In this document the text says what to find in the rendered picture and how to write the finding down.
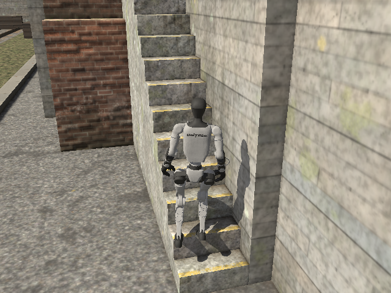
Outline stairs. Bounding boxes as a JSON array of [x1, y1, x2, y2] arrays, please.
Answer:
[[122, 0, 249, 293]]

